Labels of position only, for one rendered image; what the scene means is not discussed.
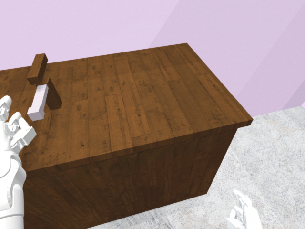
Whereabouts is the counter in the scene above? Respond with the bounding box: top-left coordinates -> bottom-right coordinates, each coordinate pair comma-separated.
0,43 -> 253,229

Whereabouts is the left robot forearm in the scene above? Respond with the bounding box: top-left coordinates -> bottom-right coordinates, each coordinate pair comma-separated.
0,151 -> 26,229

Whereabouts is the robot right hand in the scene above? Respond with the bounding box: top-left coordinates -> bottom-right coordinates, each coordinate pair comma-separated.
227,189 -> 263,229

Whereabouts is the robot left hand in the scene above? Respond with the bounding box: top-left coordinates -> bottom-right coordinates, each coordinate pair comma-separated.
0,95 -> 36,156

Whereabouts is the tap lever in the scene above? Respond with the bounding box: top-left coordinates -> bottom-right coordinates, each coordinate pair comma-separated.
27,84 -> 49,121

